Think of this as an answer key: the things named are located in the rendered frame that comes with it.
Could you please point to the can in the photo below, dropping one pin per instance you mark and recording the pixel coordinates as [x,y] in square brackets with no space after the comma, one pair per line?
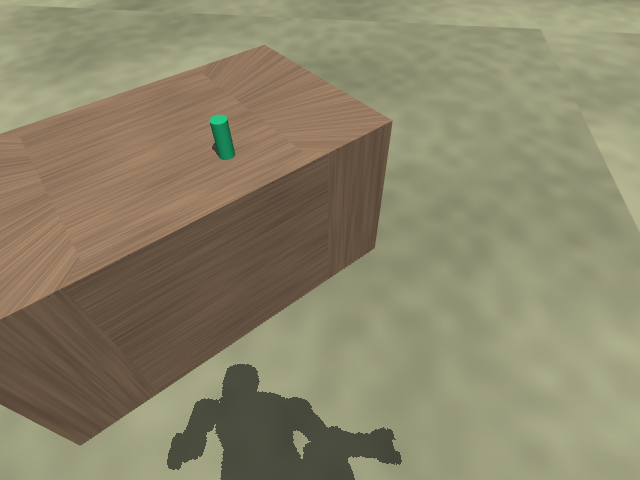
[222,136]

